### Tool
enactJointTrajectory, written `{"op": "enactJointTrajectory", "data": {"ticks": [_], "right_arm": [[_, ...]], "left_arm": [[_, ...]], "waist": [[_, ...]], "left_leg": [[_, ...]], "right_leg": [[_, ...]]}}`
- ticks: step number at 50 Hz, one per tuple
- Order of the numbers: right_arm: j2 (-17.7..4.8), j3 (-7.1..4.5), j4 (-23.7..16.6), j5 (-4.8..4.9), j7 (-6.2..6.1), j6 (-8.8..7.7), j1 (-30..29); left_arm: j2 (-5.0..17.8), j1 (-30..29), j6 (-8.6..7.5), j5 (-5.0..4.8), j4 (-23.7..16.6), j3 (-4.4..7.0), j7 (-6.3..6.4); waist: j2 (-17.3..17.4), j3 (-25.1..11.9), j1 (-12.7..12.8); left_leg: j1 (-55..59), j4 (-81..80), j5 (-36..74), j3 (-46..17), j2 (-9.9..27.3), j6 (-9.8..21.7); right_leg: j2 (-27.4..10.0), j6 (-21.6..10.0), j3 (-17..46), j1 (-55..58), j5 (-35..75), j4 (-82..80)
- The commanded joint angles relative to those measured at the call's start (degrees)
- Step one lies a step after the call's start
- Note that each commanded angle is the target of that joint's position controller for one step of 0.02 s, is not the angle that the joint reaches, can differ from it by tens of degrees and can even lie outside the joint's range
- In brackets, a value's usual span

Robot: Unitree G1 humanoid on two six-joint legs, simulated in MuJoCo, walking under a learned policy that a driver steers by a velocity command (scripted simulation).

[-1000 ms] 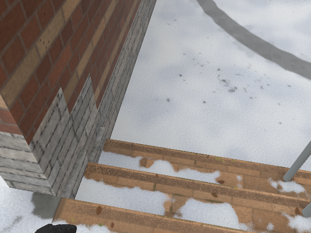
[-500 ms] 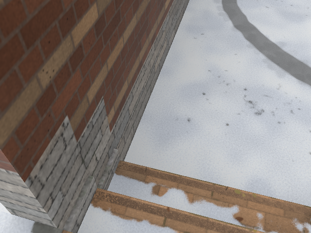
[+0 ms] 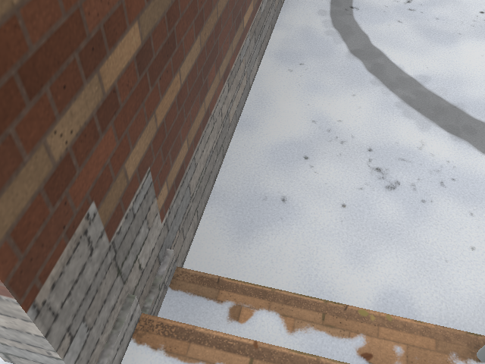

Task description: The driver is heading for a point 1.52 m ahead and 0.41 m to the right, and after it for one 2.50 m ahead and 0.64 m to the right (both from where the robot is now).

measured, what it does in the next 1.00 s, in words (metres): walks ahead: left foot, then right foot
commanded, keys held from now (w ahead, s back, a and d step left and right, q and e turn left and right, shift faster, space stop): no key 0.08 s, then w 0.92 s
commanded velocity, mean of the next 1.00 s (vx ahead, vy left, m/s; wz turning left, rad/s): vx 0.35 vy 0.00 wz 0.00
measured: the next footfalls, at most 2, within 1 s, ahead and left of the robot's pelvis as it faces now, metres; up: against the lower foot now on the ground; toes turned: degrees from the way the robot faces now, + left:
left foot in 0.40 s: +0.11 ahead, +0.15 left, +0.00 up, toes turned +3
right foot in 0.82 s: +0.25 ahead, -0.10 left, +0.00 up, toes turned +0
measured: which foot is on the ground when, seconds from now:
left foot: down 0.00-0.16, up 0.18-0.38, down 0.40-0.84, up 0.86-1.00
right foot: down 0.00-0.40, up 0.42-0.80, down 0.82-1.00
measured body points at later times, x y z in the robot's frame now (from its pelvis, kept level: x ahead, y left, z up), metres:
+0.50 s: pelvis +0.07 +0.04 +0.00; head +0.08 +0.08 +0.45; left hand +0.14 +0.32 -0.15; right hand +0.11 -0.24 -0.12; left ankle +0.07 +0.15 -0.74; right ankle +0.02 -0.09 -0.67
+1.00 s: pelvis +0.26 +0.00 -0.03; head +0.26 +0.01 +0.42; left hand +0.27 +0.25 -0.17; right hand +0.35 -0.27 -0.15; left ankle +0.27 +0.13 -0.65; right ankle +0.21 -0.10 -0.74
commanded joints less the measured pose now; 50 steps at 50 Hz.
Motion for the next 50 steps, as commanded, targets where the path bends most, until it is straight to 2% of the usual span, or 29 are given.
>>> {"op": "enactJointTrajectory", "data": {"ticks": [1,4,7,10,13,15,17,19,20,21,22,24,26,29,31,33,34,36,38,39,41,42,43,44,45,46,47,48,50], "right_arm": [[-6.9,-1.21,-1.0,0.03,-0.18,-0.43,0.9],[-6.8,-1.01,0.4,0.05,-0.24,-0.35,1.1],[-6.9,-1.1,1.5,0.59,-0.65,-0.04,1.7],[-6.5,-1.03,-0.2,1.02,-0.85,-1.44,-2.3],[-6.8,-1.27,-1.7,1.94,0.26,-3.44,-4.5],[-7.3,-1.39,-1.9,2.21,1.37,-4.54,-3.6],[-7.4,-1.6,0.0,1.12,2.02,-4.89,0.7],[-7.4,-2.3,3.0,0.76,2.03,-3.92,8.6],[-8.4,-2.61,3.7,0.63,1.75,-3.47,13.4],[-14.5,-3.94,3.7,0.06,1.64,-3.25,17.8],[-16.4,-4.56,4.1,-0.99,2.07,-3.87,18.3],[-12.3,-3.91,0.3,-0.24,2.12,-5.12,9.8],[-11.0,-3.6,-1.1,0.22,2.03,-5.44,6.4],[-8.8,-2.81,1.1,-0.06,1.27,-4.66,11.3],[-10.1,-3.08,2.1,-0.11,0.54,-4.1,12.4],[-10.4,-3.27,1.9,-0.28,0.34,-3.9,13.1],[-10.6,-3.55,2.9,-0.94,0.46,-4.22,15.0],[-8.9,-3.32,3.1,-0.13,0.8,-4.09,15.1],[-8.6,-3.42,2.6,-0.48,0.7,-3.5,14.8],[-8.9,-3.48,1.7,-0.39,0.39,-3.04,12.6],[-11.2,-4.44,-0.3,0.57,0.99,-3.5,6.1],[-10.8,-4.54,-2.3,1.08,1.15,-4.55,1.9],[-4.7,-3.25,-3.6,0.89,1.67,-5.81,9.5],[-4.4,-3.35,-2.9,1.66,1.87,-7.62,10.0],[-4.8,-3.62,-5.4,4.3,1.99,-7.82,10.8],[-6.6,-4.09,-5.5,4.49,1.43,-6.76,8.5],[-8.0,-4.52,-6.0,3.43,0.68,-5.11,5.7],[-7.6,-4.52,-6.1,2.38,0.58,-3.29,6.8],[-6.6,-4.34,-8.2,-0.43,1.02,-2.15,5.7]], "left_arm": [[6.1,0.4,-0.36,-0.03,-1.4,0.95,0.28],[6.1,1.0,-0.36,-0.02,-0.8,0.85,0.35],[8.2,2.3,-0.25,-0.63,-0.6,1.51,0.72],[12.2,5.2,-1.47,-1.27,-1.6,3.13,0.68],[11.0,6.1,-3.17,-0.89,-2.9,3.4,0.59],[10.1,4.2,-3.46,-1.64,-4.6,3.29,0.45],[11.2,1.8,-2.6,-2.59,-6.0,3.72,0.3],[9.5,1.9,-2.26,-2.03,-6.4,3.42,0.05],[6.3,0.1,-2.65,-1.62,-7.3,2.54,-0.36],[2.3,-1.1,-3.58,-1.53,-10.3,1.48,-0.62],[5.1,-1.0,-4.73,-2.02,-11.1,2.25,-0.68],[8.5,2.3,-5.92,-3.04,-10.8,2.91,-1.08],[8.9,2.3,-5.64,-1.68,-10.5,3.48,-0.76],[6.3,-3.6,-4.35,-0.81,-12.9,3.17,-1.25],[3.3,-4.3,-3.91,-0.67,-13.9,2.46,-1.79],[4.3,-2.9,-3.48,-0.57,-12.6,2.94,-2.13],[4.9,0.7,-3.17,-0.49,-10.8,3.62,-2.47],[5.5,-1.8,-3.22,-0.67,-12.5,3.95,-2.96],[5.3,-4.4,-4.06,-0.46,-14.0,3.96,-3.76],[5.8,-1.1,-4.24,-0.4,-13.4,4.34,-4.26],[7.4,21.0,-5.26,0.17,-7.0,6.02,-4.22],[11.2,31.8,-5.5,0.21,-4.4,7.49,-3.57],[13.4,23.8,-5.52,-1.66,-7.7,6.79,-2.9],[7.8,16.0,-5.88,-3.35,-11.7,3.77,-2.29],[10.6,18.1,-5.87,-1.73,-10.0,5.18,-2.98],[9.1,13.6,-6.67,-2.13,-10.6,4.77,-3.64],[6.5,8.4,-7.14,-2.22,-12.1,3.94,-3.52],[5.2,4.6,-7.57,-1.68,-13.3,2.99,-3.47],[7.5,3.5,-6.6,-0.28,-12.6,3.71,-1.95]], "waist": [[0.5,-2.8,0.0],[0.5,-2.3,-0.1],[-1.8,-1.6,0.3],[-6.4,3.6,2.3],[-7.1,4.4,2.8],[-6.0,2.7,1.5],[-5.8,0.3,-1.2],[-3.6,-1.8,-4.4],[0.6,-1.8,-6.8],[15.7,-3.1,-7.7],[14.2,-0.8,-7.3],[7.8,1.1,-2.8],[6.1,-0.3,-1.3],[5.6,0.1,-3.2],[7.2,-1.8,-2.9],[4.9,-3.7,-2.5],[5.8,-4.6,-1.8],[4.9,-1.3,-1.8],[5.5,-0.3,-1.8],[6.2,-1.7,0.3],[6.1,-9.1,11.0],[-2.3,-9.1,17.9],[-19.5,-7.5,8.7],[-13.2,-2.7,3.5],[-13.6,-5.0,1.2],[-3.3,0.2,-1.1],[2.4,2.9,-2.0],[1.7,3.5,-4.2],[-0.8,1.8,-5.5]], "left_leg": [[-1.3,-4.4,6.1,-1.8,1.3,0.8],[-1.3,-4.8,5.0,-1.6,1.1,0.7],[-3.4,-0.9,-11.6,2.3,-2.0,1.6],[-14.5,9.5,-11.1,4.0,-2.1,2.8],[-22.2,20.2,-13.2,-0.4,2.6,4.0],[-19.8,14.5,-12.3,0.0,3.7,4.7],[-6.4,3.8,-4.0,4.6,1.1,4.2],[7.0,1.2,-0.2,6.8,-2.1,3.0],[11.6,-2.4,-4.6,0.2,2.6,4.3],[15.4,-12.9,-18.3,-22.6,15.1,11.0],[13.5,-17.9,-24.5,-37.5,21.6,17.0],[12.2,-15.3,-16.8,-26.5,18.1,14.7],[9.8,-15.9,-4.1,-16.5,14.1,12.0],[7.4,-17.5,9.3,-8.2,10.4,11.6],[6.3,-16.5,15.8,-4.0,8.9,11.8],[1.6,-14.0,18.1,-0.5,7.8,12.4],[2.3,-11.3,20.9,-1.8,10.7,13.3],[4.9,-7.9,22.1,-3.7,12.8,13.6],[6.0,-2.9,27.7,-3.7,13.1,12.9],[2.5,1.5,33.3,-2.4,11.8,12.3],[-13.1,20.2,41.3,0.2,8.4,11.7],[-24.4,42.6,27.7,2.1,2.5,8.2],[-34.8,61.7,-17.3,1.2,-5.0,6.2],[-36.3,65.3,-19.8,-7.8,-5.0,7.0],[-41.7,68.2,-15.6,-6.7,-6.1,6.9],[-44.3,66.1,-13.9,-5.9,-1.3,6.0],[-42.8,60.0,-9.9,-8.6,0.4,5.4],[-37.2,54.6,-8.1,-8.4,2.0,4.7],[-30.2,41.7,-0.4,-4.7,4.2,3.2]], "right_leg": [[-4.6,-1.0,5.5,2.2,10.7,-4.7],[-4.6,-1.0,5.6,1.9,9.8,-5.3],[-4.3,-3.1,7.1,-0.5,-16.5,-7.9],[-15.6,-9.3,22.7,-0.5,-32.9,-16.5],[-20.8,-12.7,28.4,2.3,-24.5,-17.8],[-18.3,-10.7,22.7,3.1,-17.9,-16.7],[-13.1,-8.2,14.6,-3.2,-14.6,-13.9],[-9.2,-6.7,10.8,-11.0,-13.1,-7.3],[-5.8,-4.6,7.3,-16.3,-11.8,2.4],[1.4,-0.8,-0.5,-26.6,-13.5,22.2],[1.9,-0.9,7.5,-33.6,-19.9,35.4],[-2.3,-2.3,10.7,-37.4,-10.8,41.8],[-5.4,-1.6,10.1,-33.0,-1.7,34.6],[-4.3,0.9,6.4,-28.0,5.0,24.5],[-3.4,2.0,3.8,-22.8,9.3,19.9],[-1.7,2.7,0.3,-15.8,13.6,22.7],[-3.2,2.3,2.3,-16.0,15.8,28.9],[-4.8,0.6,3.8,-23.3,11.0,30.0],[-4.6,-0.9,2.6,-24.3,6.2,28.2],[-3.2,-1.5,0.8,-17.7,4.9,25.8],[1.9,-2.8,-5.2,11.4,8.9,21.9],[-1.1,-6.0,-1.4,21.4,9.1,12.1],[-15.1,-12.4,24.4,18.9,3.8,1.3],[-17.5,-13.3,27.0,10.6,41.2,3.8],[-24.0,-19.7,38.5,8.8,25.8,-4.7],[-24.6,-19.7,40.4,3.6,16.7,-4.7],[-23.1,-17.2,33.9,-3.4,16.3,-1.5],[-20.1,-15.1,28.2,-10.8,15.2,-1.7],[-15.6,-12.4,20.7,-16.0,14.3,-3.9]]}}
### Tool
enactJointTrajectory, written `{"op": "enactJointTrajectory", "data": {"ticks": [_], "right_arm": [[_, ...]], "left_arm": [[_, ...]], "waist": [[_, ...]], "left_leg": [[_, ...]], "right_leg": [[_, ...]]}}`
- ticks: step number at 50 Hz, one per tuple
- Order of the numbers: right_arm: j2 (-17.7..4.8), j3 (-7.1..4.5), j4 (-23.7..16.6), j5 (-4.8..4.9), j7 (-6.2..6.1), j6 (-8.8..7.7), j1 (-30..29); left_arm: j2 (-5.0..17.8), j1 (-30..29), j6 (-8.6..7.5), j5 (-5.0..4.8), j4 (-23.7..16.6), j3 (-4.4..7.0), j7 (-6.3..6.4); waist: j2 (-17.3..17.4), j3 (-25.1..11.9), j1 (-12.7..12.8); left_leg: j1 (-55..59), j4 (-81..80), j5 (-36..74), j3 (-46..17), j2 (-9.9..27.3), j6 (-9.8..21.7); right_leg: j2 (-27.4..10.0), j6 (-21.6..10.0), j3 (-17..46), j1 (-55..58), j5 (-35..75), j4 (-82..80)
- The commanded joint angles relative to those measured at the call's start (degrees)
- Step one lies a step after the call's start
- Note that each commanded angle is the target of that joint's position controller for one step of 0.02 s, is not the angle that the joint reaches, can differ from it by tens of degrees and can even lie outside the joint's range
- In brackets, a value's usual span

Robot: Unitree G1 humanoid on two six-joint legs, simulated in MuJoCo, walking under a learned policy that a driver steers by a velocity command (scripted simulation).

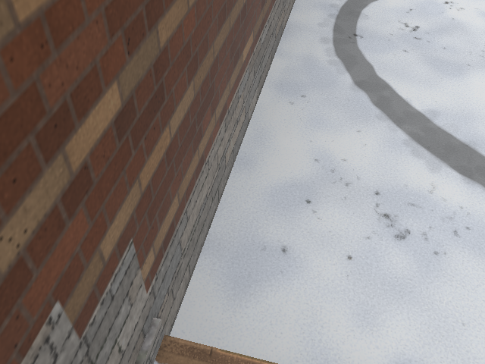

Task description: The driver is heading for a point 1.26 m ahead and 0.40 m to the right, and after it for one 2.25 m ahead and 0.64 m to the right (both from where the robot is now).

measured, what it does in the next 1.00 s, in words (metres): goes down: left foot 0.18 m lower, then right foot 0.18 m lower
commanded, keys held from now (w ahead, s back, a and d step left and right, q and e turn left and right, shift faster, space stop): w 0.54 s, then w+e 0.46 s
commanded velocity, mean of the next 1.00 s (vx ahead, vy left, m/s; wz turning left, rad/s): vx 0.50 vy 0.00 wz -0.15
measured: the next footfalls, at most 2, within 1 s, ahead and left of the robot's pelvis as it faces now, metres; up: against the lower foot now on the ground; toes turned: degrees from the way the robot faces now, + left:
left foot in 0.32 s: +0.31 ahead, +0.14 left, -0.18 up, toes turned -1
right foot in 0.90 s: +0.53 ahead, -0.18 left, -0.36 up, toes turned -6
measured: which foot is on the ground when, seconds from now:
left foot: up 0.00-0.30, down 0.32-0.90, up 0.92-1.00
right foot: down 0.00-0.32, up 0.34-0.88, down 0.90-1.00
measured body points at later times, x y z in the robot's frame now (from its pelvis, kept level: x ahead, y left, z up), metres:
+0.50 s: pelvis +0.25 +0.05 -0.17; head +0.25 +0.09 +0.28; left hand +0.30 +0.31 -0.32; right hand +0.24 -0.20 -0.30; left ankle +0.26 +0.14 -0.89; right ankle +0.25 -0.14 -0.76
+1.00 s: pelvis +0.50 -0.09 -0.35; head +0.54 -0.10 +0.10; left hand +0.61 +0.16 -0.48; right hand +0.49 -0.37 -0.48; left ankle +0.42 +0.09 -0.80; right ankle +0.49 -0.17 -1.07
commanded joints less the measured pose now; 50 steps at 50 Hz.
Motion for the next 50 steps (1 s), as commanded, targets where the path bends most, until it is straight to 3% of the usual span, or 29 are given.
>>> {"op": "enactJointTrajectory", "data": {"ticks": [1,4,6,7,10,13,15,16,17,18,19,20,21,22,23,24,26,27,28,32,39,43,44,45,46,47,48,49,50], "right_arm": [[-3.9,-1.04,-3.2,-2.71,0.66,1.02,5.2],[-7.0,-2.04,-7.6,-0.2,2.54,-0.37,-6.8],[-6.4,-1.06,-11.3,-1.79,4.1,-1.31,-15.3],[-2.3,0.36,-11.0,-3.73,5.1,-1.63,-15.0],[-1.8,0.58,-11.2,-2.43,6.24,-0.84,-13.2],[-4.8,-0.81,-9.6,-1.18,4.14,0.2,-8.1],[-5.4,-2.22,-4.3,-1.59,3.12,0.55,7.0],[-6.9,-3.06,-1.1,-2.47,2.96,0.61,17.5],[-6.8,-2.11,1.9,-3.12,3.97,0.18,24.4],[-9.1,-2.6,2.3,-0.82,4.97,0.27,23.3],[-8.9,-3.12,1.3,0.28,4.84,1.63,20.7],[-15.7,-5.27,4.6,1.73,4.66,2.05,18.3],[-7.1,-2.75,0.8,-1.05,4.01,1.37,7.7],[-5.6,-2.26,0.9,-2.39,2.86,0.01,3.9],[-2.4,-0.77,0.2,-2.14,1.65,-1.61,-0.5],[-3.1,-1.2,1.9,-1.24,0.06,-1.45,0.3],[-6.5,-2.3,5.7,-3.25,-2.41,-0.94,7.3],[-7.4,-2.57,6.6,-3.77,-2.75,-0.95,8.9],[-3.0,-2.21,7.5,-1.33,-3.41,-1.66,10.9],[-0.1,-1.15,9.9,-0.35,-5.04,-2.04,15.3],[-4.0,-2.93,7.8,-0.35,-3.92,1.17,14.7],[-7.9,-4.4,7.2,-0.09,-4.19,1.39,7.1],[-8.1,-4.58,7.9,-1.36,-3.27,0.02,3.7],[-6.9,-4.28,7.8,-2.16,-3.32,-0.46,1.4],[0.0,-3.16,6.6,-4.78,-2.85,-1.72,8.8],[-0.4,-2.42,4.7,-2.76,-0.74,-3.8,17.2],[-2.5,-3.13,2.2,-1.07,-0.96,-4.53,10.8],[-3.6,-3.8,0.7,0.24,-1.7,-5.02,9.1],[-2.6,-3.48,-0.5,0.58,-2.66,-4.45,5.7]], "left_arm": [[9.7,-7.1,-0.87,1.83,-4.9,2.03,2.15],[6.8,3.7,-1.37,0.52,-3.5,0.84,4.4],[6.9,4.3,-1.45,-0.13,-4.6,0.48,6.06],[6.8,4.5,-0.76,0.38,-5.4,0.4,6.09],[9.2,4.4,0.26,-0.03,-5.7,1.06,5.06],[4.7,6.1,1.5,-1.5,-3.8,0.55,5.5],[4.7,4.8,3.07,-1.25,-1.4,0.29,5.49],[5.2,4.9,2.84,-2.04,0.1,0.9,4.71],[1.4,11.6,1.84,-2.59,1.6,0.72,3.5],[2.5,17.0,0.5,-2.85,-0.2,0.88,3.15],[5.1,14.2,-0.17,-2.9,-0.2,1.65,3.4],[5.4,7.9,-0.72,-3.99,-5.6,1.53,3.86],[10.6,-0.1,0.46,-4.26,-7.6,3.25,5.42],[11.1,-2.6,1.68,-3.79,-8.1,3.29,6.45],[10.1,-0.7,3.05,-2.52,-7.0,3.63,6.79],[6.9,0.0,3.79,-0.02,-6.9,3.18,6.53],[1.7,0.0,3.66,1.72,-5.8,1.99,5.35],[1.7,1.0,3.51,1.05,-5.5,1.97,4.52],[5.1,-2.7,2.97,-0.4,-7.3,3.04,3.64],[1.2,-11.8,2.46,1.75,-9.9,2.11,1.09],[2.6,-18.9,3.5,0.04,-12.5,2.32,-0.21],[4.2,-6.5,4.09,-0.68,-7.7,3.8,0.39],[8.5,6.4,3.74,-0.39,-2.8,5.99,1.09],[7.6,13.6,3.2,-0.01,-1.2,5.45,0.8],[11.3,12.8,2.18,1.24,0.9,4.28,0.64],[9.6,12.3,1.25,0.05,-0.6,3.04,0.01],[6.8,11.1,0.58,-0.87,-1.5,3.14,-0.4],[9.8,5.4,0.07,-2.23,-3.5,4.11,-0.04],[12.3,-0.9,-0.36,-1.82,-5.3,4.56,0.35]], "waist": [[-3.7,3.5,-5.0],[-4.0,4.6,1.7],[-2.8,6.5,3.5],[-2.0,3.9,4.8],[-3.7,3.5,4.2],[-6.4,3.2,3.3],[-4.9,1.7,-4.9],[-2.4,-1.3,-10.1],[7.2,-9.6,-8.7],[14.9,-11.2,-4.6],[13.2,-8.1,-5.2],[13.6,-5.3,-2.4],[2.1,-0.4,-1.2],[4.8,4.1,0.1],[0.1,8.2,3.6],[3.6,7.9,3.4],[5.7,4.8,3.0],[7.2,3.2,3.9],[4.3,4.0,2.4],[5.4,6.2,-0.7],[5.4,10.3,-5.9],[8.8,6.3,1.3],[3.9,-2.4,8.9],[-6.7,0.7,15.2],[-26.9,2.9,7.3],[-30.1,-8.2,2.1],[-16.5,-10.2,4.5],[-2.8,-10.1,1.1],[-0.5,-9.3,-1.3]], "left_leg": [[-0.5,-8.0,13.6,-1.4,5.3,-0.7],[-18.0,-19.8,25.6,-2.9,5.3,0.6],[-12.0,-38.6,40.6,0.3,4.4,0.2],[1.7,-42.5,54.5,4.1,1.8,1.0],[16.7,-43.7,54.9,5.2,-1.1,1.4],[17.2,-55.8,52.7,2.3,2.8,-0.6],[27.5,-65.8,52.4,6.0,3.8,-0.3],[42.6,-59.8,50.5,3.6,6.5,2.6],[61.6,-40.7,59.4,-1.1,11.1,5.8],[62.6,-38.7,53.5,-14.7,18.9,10.8],[55.7,-43.1,43.7,-16.4,20.3,13.3],[52.0,-53.2,12.2,-31.1,26.7,20.7],[37.7,-59.9,-5.0,-30.3,24.2,17.5],[28.4,-59.9,-5.4,-34.4,25.8,17.6],[14.8,-59.7,-0.3,-25.8,20.4,14.9],[13.5,-59.0,-2.3,-19.9,17.0,12.0],[12.4,-56.0,10.8,-13.8,13.1,12.4],[12.5,-54.7,17.2,-13.4,14.1,12.8],[18.3,-49.5,9.8,-10.2,12.0,9.7],[14.7,-44.4,-2.9,-4.8,11.2,7.1],[17.4,-33.9,-9.6,-4.7,13.7,5.4],[17.0,-14.9,18.5,1.8,14.8,0.7],[11.3,1.6,25.7,6.8,12.4,-0.7],[7.2,30.2,2.7,9.3,4.8,-3.4],[-17.4,51.3,-29.7,10.0,0.5,-5.5],[-22.3,48.2,-25.8,3.7,2.3,-5.1],[-24.2,44.3,-20.0,3.1,2.3,-5.2],[-23.9,34.3,-12.0,0.3,4.7,-3.5],[-23.5,30.2,-11.4,-1.4,5.8,-3.6]], "right_leg": [[-17.3,-12.1,21.0,-8.1,30.3,-17.8],[-13.6,-10.0,18.0,8.0,17.0,-12.5],[-9.8,-8.8,13.9,2.6,6.3,-11.0],[-7.8,-8.0,11.2,-5.7,2.3,-8.9],[-7.5,-6.8,9.3,-14.3,0.3,-4.2],[-7.1,-3.5,11.0,1.1,2.4,9.7],[-4.8,-1.2,8.5,3.1,11.5,30.8],[-1.6,0.7,7.8,-7.6,7.3,50.6],[4.4,2.6,8.7,-23.9,-24.4,74.2],[1.9,2.5,17.1,-34.5,-19.7,75.5],[0.4,2.8,16.6,-37.5,-16.1,75.3],[-0.3,3.5,12.1,-47.2,-7.9,74.6],[-3.9,0.9,17.0,-44.5,9.0,55.5],[-4.6,1.0,19.6,-41.2,12.5,51.1],[-6.2,3.3,20.5,-33.5,20.3,39.7],[-7.1,4.4,19.2,-30.5,23.4,30.8],[-5.9,5.6,12.9,-25.2,30.0,28.1],[-5.9,5.8,12.0,-24.0,31.2,31.1],[-6.7,4.3,19.5,-31.1,42.4,21.3],[-3.6,2.8,15.6,-27.0,62.5,6.0],[-4.5,3.8,11.0,-25.1,46.9,2.7],[-8.3,0.2,4.6,-3.3,33.8,-13.2],[-2.7,-0.3,-3.5,17.6,45.2,-9.5],[-6.8,-5.5,4.5,21.3,47.0,-26.6],[-10.5,-7.1,9.1,32.4,88.5,-3.3],[-13.0,-12.2,18.7,38.4,90.8,0.9],[-15.1,-14.6,24.2,34.7,75.4,-4.1],[-17.2,-16.3,30.6,26.3,50.4,-6.6],[-21.2,-19.3,43.3,18.2,31.0,-10.9]]}}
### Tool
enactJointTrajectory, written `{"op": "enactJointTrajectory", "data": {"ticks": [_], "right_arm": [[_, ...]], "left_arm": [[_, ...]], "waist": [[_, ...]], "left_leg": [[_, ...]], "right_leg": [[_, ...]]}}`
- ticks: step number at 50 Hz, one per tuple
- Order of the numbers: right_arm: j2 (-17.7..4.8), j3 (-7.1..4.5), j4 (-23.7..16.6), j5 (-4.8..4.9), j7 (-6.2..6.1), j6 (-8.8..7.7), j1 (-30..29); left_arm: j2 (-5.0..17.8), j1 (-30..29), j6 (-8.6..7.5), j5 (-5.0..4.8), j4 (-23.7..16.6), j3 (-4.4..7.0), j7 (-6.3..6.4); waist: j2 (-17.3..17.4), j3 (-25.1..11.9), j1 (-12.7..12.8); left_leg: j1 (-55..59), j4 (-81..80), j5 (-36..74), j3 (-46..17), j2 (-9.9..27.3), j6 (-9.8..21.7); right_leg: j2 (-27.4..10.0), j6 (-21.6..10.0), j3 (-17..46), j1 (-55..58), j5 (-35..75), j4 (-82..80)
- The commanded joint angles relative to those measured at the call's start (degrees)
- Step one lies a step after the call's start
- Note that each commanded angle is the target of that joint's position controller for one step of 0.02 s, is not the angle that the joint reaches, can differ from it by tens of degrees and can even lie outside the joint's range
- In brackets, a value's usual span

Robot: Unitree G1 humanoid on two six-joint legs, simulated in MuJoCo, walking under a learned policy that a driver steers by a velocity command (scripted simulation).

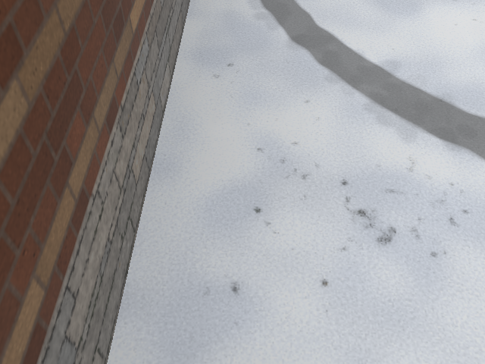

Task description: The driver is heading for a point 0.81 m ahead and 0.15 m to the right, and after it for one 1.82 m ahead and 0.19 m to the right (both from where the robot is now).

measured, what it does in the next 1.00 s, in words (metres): goes down, turning right: left foot 0.18 m lower, then right foot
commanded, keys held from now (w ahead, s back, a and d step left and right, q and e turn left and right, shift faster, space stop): w+e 0.44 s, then w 0.56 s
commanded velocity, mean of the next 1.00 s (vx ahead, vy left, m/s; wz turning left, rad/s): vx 0.50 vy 0.00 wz -0.37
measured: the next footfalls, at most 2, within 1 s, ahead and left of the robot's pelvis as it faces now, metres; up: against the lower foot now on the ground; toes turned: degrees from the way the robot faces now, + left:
left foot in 0.40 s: +0.40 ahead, +0.05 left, -0.18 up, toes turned -20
right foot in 0.84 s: +0.65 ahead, -0.22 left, -0.18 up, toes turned -20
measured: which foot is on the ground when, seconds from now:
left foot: up 0.00-0.38, down 0.40-0.86, up 0.88-1.00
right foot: down 0.00-0.40, up 0.42-0.82, down 0.84-1.00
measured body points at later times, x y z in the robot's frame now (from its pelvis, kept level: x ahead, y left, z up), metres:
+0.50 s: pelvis +0.34 -0.01 -0.17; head +0.36 -0.01 +0.28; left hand +0.40 +0.22 -0.32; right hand +0.37 -0.29 -0.29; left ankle +0.37 +0.06 -0.90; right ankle +0.14 -0.11 -0.63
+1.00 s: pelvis +0.60 -0.13 -0.15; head +0.62 -0.14 +0.30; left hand +0.83 +0.03 -0.26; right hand +0.54 -0.38 -0.30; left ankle +0.61 +0.03 -0.81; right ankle +0.61 -0.21 -0.90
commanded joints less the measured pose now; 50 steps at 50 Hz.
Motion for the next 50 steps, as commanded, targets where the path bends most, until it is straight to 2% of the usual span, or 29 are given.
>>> {"op": "enactJointTrajectory", "data": {"ticks": [1,4,5,7,8,10,12,16,18,19,20,21,22,23,24,25,26,28,30,33,38,40,42,43,44,45,46,47,50], "right_arm": [[-6.2,-1.79,-5.9,2.23,-0.77,-1.3,1.0],[-4.8,-1.44,-9.2,-2.38,-0.9,0.28,-7.4],[-4.6,-1.32,-8.5,-2.35,-0.08,0.09,-5.3],[-9.2,-2.11,-9.9,-0.49,1.86,-1.62,-12.0],[-7.9,-1.49,-12.4,-1.21,2.8,-2.55,-18.9],[-1.4,0.25,-15.2,-2.79,5.29,-3.07,-23.3],[0.1,0.44,-17.0,-1.3,4.87,-1.85,-20.9],[-2.9,-0.28,-19.3,0.75,3.39,-2.79,-21.1],[-6.0,-1.98,-14.5,0.58,2.94,-3.91,-6.1],[-7.2,-3.06,-10.4,1.31,3.28,-3.79,5.0],[-6.2,-3.23,-6.5,1.56,3.77,-2.51,16.5],[-7.2,-2.45,-3.6,-1.34,4.48,-2.01,21.9],[-7.6,-2.36,-4.8,-1.66,4.51,-1.05,19.3],[-5.6,-2.1,-5.0,-1.53,4.42,0.65,17.9],[-8.5,-3.26,-4.8,-0.84,4.12,0.6,13.8],[-4.5,-1.86,-5.3,-0.83,4.25,1.01,7.9],[-2.4,-0.87,-4.4,-1.08,3.45,-0.2,5.0],[0.0,0.47,-2.5,-0.14,3.12,-0.74,1.9],[-1.9,0.55,-2.6,-1.15,1.92,-0.44,0.3],[-5.4,-0.7,-0.4,0.22,1.17,0.06,7.8],[-3.3,0.24,4.1,1.1,1.11,1.62,16.3],[-5.0,0.17,3.5,1.25,1.73,1.67,15.3],[-5.5,0.31,1.2,1.0,2.56,0.69,8.3],[-0.1,2.2,0.3,-0.02,3.66,-0.47,15.3],[-3.1,1.46,0.8,1.19,4.52,-1.53,16.3],[-6.0,0.16,-1.0,2.64,4.51,-1.42,10.2],[-4.8,0.24,-3.3,2.45,3.58,-0.92,4.2],[-3.5,0.05,-3.2,1.69,2.68,-0.24,3.1],[0.0,-0.03,-3.1,0.63,2.01,1.37,5.8]], "left_arm": [[7.6,1.4,-2.93,0.56,-3.2,0.9,0.49],[7.9,0.2,-3.36,0.42,-3.1,0.91,3.37],[7.9,1.4,-3.07,1.39,-2.4,0.97,4.13],[6.3,7.5,-3.62,-1.02,-0.6,1.05,5.23],[5.3,12.4,-3.56,-2.05,-0.1,0.91,6.11],[2.3,11.8,-2.14,-1.29,0.4,-0.06,6.85],[2.0,10.3,-1.54,-1.19,1.3,-0.4,6.3],[-0.5,13.9,-1.47,-1.93,4.4,-0.4,6.01],[0.3,10.0,-1.13,-1.23,3.9,-0.5,5.45],[0.6,7.3,-0.75,-0.53,3.5,-0.47,4.76],[-2.4,5.9,-1.09,0.25,3.4,-1.23,3.69],[-6.4,16.5,-2.21,-2.15,3.7,-2.31,3.11],[-2.8,20.4,-3.38,-3.67,2.1,-2.38,3.5],[0.2,16.8,-3.71,-2.89,1.7,-1.93,4.02],[2.5,10.0,-3.22,-3.21,-2.5,-1.74,4.88],[2.8,3.4,-1.58,-3.03,-4.2,-1.11,5.89],[3.6,-3.4,-1.02,-3.83,-5.9,-0.76,6.37],[-0.1,-4.0,-1.08,-2.08,-7.5,-1.62,5.81],[-1.6,-9.7,-2.02,0.14,-11.0,-1.9,5.25],[-4.9,-15.6,-1.54,-0.5,-13.9,-3.15,3.42],[-3.8,-26.7,-0.66,-1.99,-18.2,-3.11,1.34],[-1.3,-23.0,-1.37,-0.32,-17.4,-2.15,0.82],[5.2,-1.0,-1.66,0.33,-11.4,0.73,1.7],[11.8,7.5,-1.48,1.48,-9.6,2.06,2.0],[8.0,9.1,-0.76,0.93,-7.9,1.5,1.83],[5.7,2.7,-0.57,0.95,-7.8,0.76,2.03],[3.8,-3.6,-1.1,0.69,-8.5,0.26,1.9],[2.0,-6.9,-1.78,0.72,-8.4,-0.36,1.38],[1.2,-7.1,-2.74,0.81,-6.6,-0.18,0.68]], "waist": [[4.2,-6.9,-3.9],[-1.2,-3.0,-3.9],[-3.9,-6.3,-4.5],[-0.9,-3.6,-1.2],[-0.2,-2.8,2.6],[0.0,-2.5,4.2],[-5.6,-0.9,3.2],[-5.5,3.9,4.3],[-6.2,-0.5,-1.4],[-4.4,-4.2,-6.4],[1.6,-8.3,-11.5],[15.2,-14.1,-8.0],[22.2,-16.8,-5.7],[15.9,-15.1,-7.1],[8.7,-15.1,-5.2],[-1.8,-6.6,-2.8],[0.9,-0.3,-1.6],[1.9,6.3,2.8],[4.1,4.8,1.7],[4.3,0.6,-2.0],[4.2,2.3,-5.2],[6.9,-0.2,-2.1],[6.6,-10.9,9.7],[-8.0,-25.3,8.3],[-11.2,-29.1,7.6],[-7.7,-15.0,5.7],[-3.8,-5.8,3.3],[-0.4,-1.7,0.6],[-3.2,-1.5,-3.5]], "left_leg": [[-23.0,-18.3,18.0,-5.7,1.8,2.1],[-12.6,-46.1,26.5,-4.7,0.5,-1.6],[-10.7,-44.2,31.4,-5.2,0.4,-1.5],[-14.9,-58.5,47.3,-4.8,-0.9,0.1],[-15.9,-66.4,52.0,-2.7,-3.3,2.0],[5.7,-81.1,72.1,2.5,-7.8,3.7],[11.9,-82.1,68.1,1.9,-9.0,3.1],[9.0,-94.7,64.6,-2.1,-6.2,2.2],[21.3,-103.0,71.1,-1.9,-3.7,2.1],[37.2,-101.2,74.3,-2.8,-0.2,2.6],[56.8,-90.7,73.3,-8.2,6.0,5.0],[74.4,-69.9,86.7,-11.9,11.6,8.6],[75.2,-68.7,91.0,-17.5,15.9,13.1],[69.2,-72.7,84.7,-16.0,15.5,15.5],[62.4,-83.6,49.0,-26.1,19.1,21.5],[46.1,-92.1,35.8,-29.6,17.4,21.3],[34.6,-93.3,37.6,-31.3,18.4,19.2],[17.4,-93.9,48.1,-13.7,6.9,12.1],[9.3,-98.4,57.3,-5.3,0.6,11.0],[20.1,-98.2,68.0,-3.4,1.3,8.1],[37.8,-94.2,69.9,-3.4,4.3,6.8],[39.2,-88.6,86.3,-1.9,4.1,8.7],[22.2,-67.8,81.8,0.2,0.8,8.2],[3.0,-43.4,33.7,1.4,-6.7,5.3],[-2.0,-37.0,6.0,-4.9,-8.4,5.2],[-8.2,-36.4,9.2,-3.6,-5.4,4.8],[-8.4,-39.9,14.4,-1.1,-3.3,4.7],[-5.1,-43.3,17.8,-0.2,-2.3,4.1],[3.5,-49.2,22.0,0.4,0.0,3.3]], "right_leg": [[-22.7,-17.2,38.0,16.2,26.7,-9.7],[-15.3,-14.4,28.8,6.3,39.3,-11.8],[-15.3,-14.8,28.8,8.7,46.9,-9.5],[-10.5,-11.8,22.4,13.6,34.9,-4.1],[-8.1,-9.9,22.4,15.3,30.6,-3.3],[-1.8,-6.6,16.6,-1.1,17.9,-4.4],[-1.4,-8.0,18.9,-4.1,11.9,-2.1],[-0.7,-6.1,23.9,11.2,10.1,9.7],[2.6,-5.5,20.4,15.7,13.5,25.4],[2.6,-4.8,17.4,7.7,11.1,36.6],[5.9,-3.3,16.5,-8.8,-14.3,53.9],[8.1,-2.1,17.5,-28.7,-31.3,73.7],[3.3,-1.0,16.5,-39.4,-27.9,81.0],[0.5,0.1,12.0,-43.4,-24.7,82.0],[-3.3,0.1,8.8,-45.8,-14.8,74.3],[-4.9,-0.2,5.8,-42.3,-7.5,72.6],[-6.9,-1.5,11.0,-40.0,-0.5,63.8],[-9.5,-0.7,9.8,-32.2,4.6,45.7],[-10.8,2.2,1.4,-18.3,16.4,23.9],[-9.0,3.1,-2.0,-11.9,24.8,7.6],[-4.9,0.0,-5.2,-13.9,19.6,-4.9],[-1.4,-2.4,-7.5,-4.4,16.1,-7.0],[-6.6,-8.1,0.2,29.5,27.6,-7.9],[-26.1,-19.4,24.9,53.9,29.3,-8.2],[-28.9,-21.6,38.4,53.3,20.9,-16.4],[-25.8,-18.3,30.2,42.4,14.2,-19.7],[-22.9,-14.9,22.7,30.6,16.3,-22.6],[-20.3,-12.7,17.6,21.3,20.3,-25.4],[-16.9,-11.6,10.6,10.6,20.3,-30.1]]}}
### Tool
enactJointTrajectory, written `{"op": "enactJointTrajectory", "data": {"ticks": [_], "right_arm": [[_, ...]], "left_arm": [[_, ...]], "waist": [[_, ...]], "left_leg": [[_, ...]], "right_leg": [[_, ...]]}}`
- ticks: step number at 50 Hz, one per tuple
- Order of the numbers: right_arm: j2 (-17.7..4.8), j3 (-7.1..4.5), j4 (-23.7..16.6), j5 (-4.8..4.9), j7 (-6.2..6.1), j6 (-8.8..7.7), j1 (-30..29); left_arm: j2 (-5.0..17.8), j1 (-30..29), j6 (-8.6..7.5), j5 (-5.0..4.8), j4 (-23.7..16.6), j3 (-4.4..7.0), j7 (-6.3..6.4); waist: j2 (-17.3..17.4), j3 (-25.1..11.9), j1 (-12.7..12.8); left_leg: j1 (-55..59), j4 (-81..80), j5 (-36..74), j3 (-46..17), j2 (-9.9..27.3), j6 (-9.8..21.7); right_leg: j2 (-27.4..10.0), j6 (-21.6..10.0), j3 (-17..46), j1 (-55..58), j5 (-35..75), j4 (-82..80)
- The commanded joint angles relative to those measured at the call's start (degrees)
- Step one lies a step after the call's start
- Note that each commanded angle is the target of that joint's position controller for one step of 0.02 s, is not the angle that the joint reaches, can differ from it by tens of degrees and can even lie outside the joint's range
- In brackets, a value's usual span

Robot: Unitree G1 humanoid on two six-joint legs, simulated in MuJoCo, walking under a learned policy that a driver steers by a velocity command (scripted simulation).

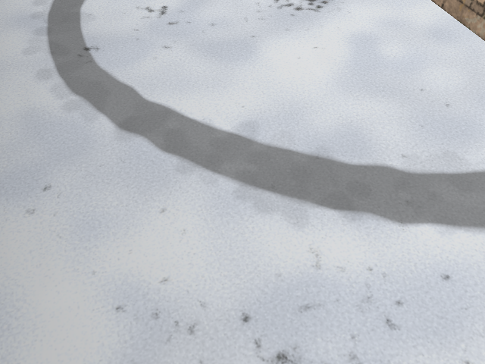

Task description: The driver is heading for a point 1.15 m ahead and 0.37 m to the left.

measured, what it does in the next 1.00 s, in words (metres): walks ahead: left foot, then right foot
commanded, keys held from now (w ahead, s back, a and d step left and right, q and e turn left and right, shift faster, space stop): w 0.72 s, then w+q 0.28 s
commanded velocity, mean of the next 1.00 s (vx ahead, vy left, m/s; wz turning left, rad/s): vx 0.50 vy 0.00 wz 0.06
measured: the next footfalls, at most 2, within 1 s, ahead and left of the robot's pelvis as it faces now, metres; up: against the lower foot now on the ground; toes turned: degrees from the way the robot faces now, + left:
left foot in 0.34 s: +0.38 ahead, +0.16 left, +0.00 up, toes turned +0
right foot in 0.86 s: +0.66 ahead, -0.10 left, +0.00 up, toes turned +1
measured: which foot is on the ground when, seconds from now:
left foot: up 0.00-0.32, down 0.34-0.88, up 0.90-1.00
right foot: down 0.00-0.34, up 0.36-0.84, down 0.86-1.00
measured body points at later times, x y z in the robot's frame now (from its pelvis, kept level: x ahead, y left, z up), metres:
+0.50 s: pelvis +0.28 +0.07 +0.00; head +0.32 +0.08 +0.45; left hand +0.33 +0.33 -0.14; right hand +0.40 -0.19 -0.12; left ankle +0.34 +0.16 -0.74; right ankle +0.20 -0.08 -0.65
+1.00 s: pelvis +0.55 -0.01 +0.00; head +0.58 -0.02 +0.44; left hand +0.68 +0.26 -0.11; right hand +0.59 -0.28 -0.15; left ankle +0.45 +0.14 -0.65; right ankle +0.62 -0.10 -0.74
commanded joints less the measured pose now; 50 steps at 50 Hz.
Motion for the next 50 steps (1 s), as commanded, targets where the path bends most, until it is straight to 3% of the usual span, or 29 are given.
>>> {"op": "enactJointTrajectory", "data": {"ticks": [1,4,8,12,15,16,17,18,19,20,21,22,23,24,26,30,32,36,38,41,42,43,44,45,46,47,48,49,50], "right_arm": [[-2.0,-0.83,-3.3,-0.71,-0.7,-0.03,2.6],[-3.9,-1.3,-6.5,-1.18,-0.84,-0.62,-6.4],[-2.4,-0.33,-8.2,-0.94,0.47,-0.98,-15.2],[-4.3,0.0,-9.8,-0.2,1.86,-0.85,-20.6],[-7.1,-0.41,-9.3,-0.19,2.76,-1.6,-19.0],[-8.7,-1.14,-8.0,-0.19,2.7,-1.67,-14.6],[-11.6,-2.38,-5.0,-0.19,2.51,-1.69,-5.3],[-17.2,-3.55,-3.8,-1.53,2.39,-2.01,3.5],[-17.0,-3.44,-2.3,-1.39,3.22,-1.81,7.3],[-11.4,-1.95,-3.1,-0.8,3.02,-1.88,3.8],[-9.8,-1.25,-4.3,-0.66,2.67,-1.86,-1.7],[-9.1,-0.89,-4.9,-0.99,2.39,-1.88,-5.3],[-7.9,-0.39,-4.8,-1.43,2.32,-2.1,-6.7],[-7.2,-0.02,-4.3,-1.84,2.29,-2.23,-6.6],[-6.9,0.17,-3.1,-1.34,2.11,-2.24,-4.6],[-9.1,-0.33,-1.2,-1.04,0.62,-1.7,-2.6],[-9.6,-0.44,-0.1,-0.87,0.24,-1.49,-1.2],[-11.3,-0.79,2.0,0.08,0.18,-1.27,2.0],[-11.7,-1.05,2.8,0.74,0.17,-1.24,2.3],[-12.9,-1.87,3.4,1.22,-0.04,-0.17,1.7],[-12.8,-1.86,3.2,1.07,-0.04,0.2,0.6],[-11.8,-1.45,2.6,0.2,0.14,0.72,0.6],[-7.9,-0.1,0.8,-1.28,0.26,1.0,1.6],[-1.2,1.56,0.8,-0.17,0.2,0.06,9.5],[-8.1,-0.04,1.4,1.22,0.07,-0.41,6.9],[-11.3,-1.12,-0.2,1.98,-0.07,-0.55,1.4],[-10.7,-1.33,-0.6,1.7,-0.44,-0.3,-0.5],[-9.8,-1.63,-0.7,1.02,-0.56,0.07,-0.9],[-8.5,-1.8,-0.7,1.0,-0.36,0.68,-0.2]], "left_arm": [[5.3,1.0,-1.74,0.15,-1.1,1.65,0.08],[7.5,6.1,-1.96,0.24,2.0,2.44,1.69],[8.7,10.2,-1.78,-0.43,4.6,2.75,2.41],[9.6,14.2,-1.66,-1.28,7.1,2.88,2.55],[11.2,14.3,-0.82,-0.74,7.4,3.25,2.64],[11.5,13.4,-0.43,-0.31,7.1,3.22,2.54],[10.6,12.9,-0.2,0.44,6.4,2.76,2.46],[5.9,17.9,-0.63,0.71,5.2,1.18,2.03],[2.2,22.9,-1.61,-0.15,6.7,-0.16,1.78],[8.6,18.3,-2.11,-1.53,6.8,1.36,1.96],[10.2,12.9,-2.42,-2.2,5.3,1.78,2.29],[10.0,10.0,-2.48,-1.76,4.8,1.89,2.9],[9.2,8.6,-2.31,-1.17,4.7,2.26,3.26],[8.1,8.9,-1.98,-0.94,4.8,2.33,3.33],[6.4,9.0,-1.26,-0.79,5.0,2.45,3.33],[5.0,0.0,-0.18,0.11,2.1,2.17,2.66],[4.1,-4.0,-0.07,-0.13,1.1,1.69,2.14],[5.0,-10.4,-0.12,-0.64,-0.9,1.26,1.29],[6.7,-13.2,-0.4,-0.7,-2.5,1.45,0.96],[9.4,-10.3,-1.42,-0.6,-2.8,2.25,0.91],[10.7,-6.3,-1.69,-0.54,-1.8,2.94,1.1],[12.9,2.7,-1.86,-0.09,0.9,4.19,1.3],[17.2,13.1,-1.85,0.52,2.5,5.26,1.76],[20.3,14.9,-1.68,0.68,3.5,5.53,1.09],[14.2,13.2,-1.96,0.69,2.7,3.99,0.85],[11.1,8.3,-2.39,0.44,1.9,2.88,0.88],[9.7,3.9,-2.57,0.5,1.5,2.19,0.79],[8.3,1.5,-2.75,0.71,1.6,1.84,0.73],[7.6,0.4,-3.0,1.17,1.9,1.63,0.79]], "waist": [[-4.4,0.9,-0.4],[-4.2,3.4,1.4],[-5.3,4.6,4.0],[-4.2,6.1,4.7],[-4.9,4.0,2.9],[-4.9,1.0,0.0],[-3.6,-5.4,-4.1],[6.9,-15.9,-4.8],[18.2,-24.4,-4.0],[11.3,-18.6,-4.3],[7.4,-9.9,-3.5],[3.6,-4.9,-2.4],[3.3,-2.0,-1.2],[4.7,-1.8,0.0],[4.7,-1.4,0.7],[2.9,2.2,-0.1],[3.5,3.2,-1.0],[2.6,5.2,-2.5],[2.7,6.2,-2.4],[3.8,5.2,0.1],[3.6,2.8,2.7],[2.7,-3.7,6.4],[-5.3,-13.7,9.3],[-20.9,-20.2,5.8],[-13.3,-16.3,7.0],[-9.3,-8.5,6.4],[-6.0,-4.9,4.4],[-6.4,-2.3,3.2],[-7.6,-1.5,1.8]], "left_leg": [[-7.2,-3.8,4.8,-0.7,3.9,-1.0],[-12.3,-14.9,15.0,-0.4,4.3,-2.1],[-3.4,-30.5,28.4,2.1,0.3,-2.2],[-5.6,-35.7,24.3,0.1,0.7,-0.8],[-2.1,-37.8,16.8,1.2,-0.1,1.3],[5.2,-38.8,15.4,3.0,-2.0,2.5],[18.6,-36.7,17.7,2.0,-1.5,4.6],[42.1,-36.8,17.2,-16.4,11.5,12.1],[51.9,-46.1,5.2,-38.1,19.8,18.1],[47.7,-48.0,-2.3,-36.4,17.9,15.2],[39.0,-49.2,1.0,-28.5,15.9,12.7],[31.3,-50.8,7.3,-22.2,13.8,11.6],[26.3,-52.4,13.7,-17.4,11.4,10.9],[24.0,-53.6,17.2,-14.6,10.1,10.8],[22.9,-55.3,21.7,-11.6,9.4,11.8],[21.1,-57.7,25.4,-6.6,8.7,11.5],[19.6,-58.2,24.3,-4.1,7.4,10.4],[20.9,-58.6,20.2,-3.8,8.7,10.4],[23.5,-57.4,19.2,-5.1,10.3,9.6],[26.7,-52.9,22.9,-7.3,11.7,8.3],[26.1,-48.4,28.7,-6.6,10.3,7.4],[22.5,-37.3,31.5,-3.9,6.3,6.0],[11.2,-18.3,16.1,-0.5,1.0,3.7],[-8.0,-1.0,-14.0,0.9,-6.9,0.7],[-12.6,6.3,-14.0,-5.2,-3.7,1.1],[-14.7,7.1,-8.5,-4.8,-1.3,1.9],[-12.5,5.6,-3.4,-3.8,1.3,1.8],[-10.7,3.1,0.2,-3.8,2.8,1.4],[-7.7,1.5,2.7,-4.0,4.1,1.3]], "right_leg": [[-15.0,-10.1,14.0,2.6,9.6,-13.9],[-14.4,-9.8,11.9,3.9,10.7,-15.6],[-11.2,-7.3,7.2,0.9,7.6,-15.1],[-15.8,-6.7,9.8,10.9,5.5,-13.0],[-17.8,-4.9,10.4,17.9,14.6,-7.2],[-16.0,-3.7,8.8,17.5,24.2,-0.9],[-13.0,-2.2,6.6,13.2,28.8,11.0],[-6.3,1.6,2.7,-5.4,14.2,32.6],[-0.4,3.1,5.9,-17.6,-23.4,45.7],[-3.8,2.2,9.6,-23.5,-22.7,51.4],[-6.4,1.7,7.7,-25.6,-17.5,51.3],[-8.6,1.8,6.5,-24.3,-12.4,48.5],[-10.1,1.9,6.2,-22.2,-8.8,45.1],[-10.8,2.1,6.1,-19.7,-6.8,43.2],[-11.1,2.9,5.0,-18.8,-5.3,39.8],[-11.5,5.8,3.7,-22.1,3.8,26.0],[-10.5,5.9,2.7,-19.6,10.1,19.1],[-8.7,5.3,1.8,-17.0,14.0,11.4],[-9.1,4.1,3.8,-17.2,12.2,9.1],[-8.2,2.9,3.9,-12.1,6.9,5.7],[-7.0,2.3,2.5,-5.5,5.9,4.3],[-7.2,0.7,2.1,7.6,4.8,4.7],[-17.7,-2.4,12.7,25.1,4.8,5.9],[-29.3,-10.0,36.6,39.1,-5.8,-1.5],[-27.8,-8.5,39.1,33.5,-15.5,-5.8],[-26.1,-5.9,30.8,25.6,-15.3,-7.0],[-23.8,-4.6,24.3,18.4,-10.2,-8.5],[-21.9,-4.2,19.2,13.6,-5.5,-10.2],[-20.2,-3.4,14.7,10.4,-2.2,-11.7]]}}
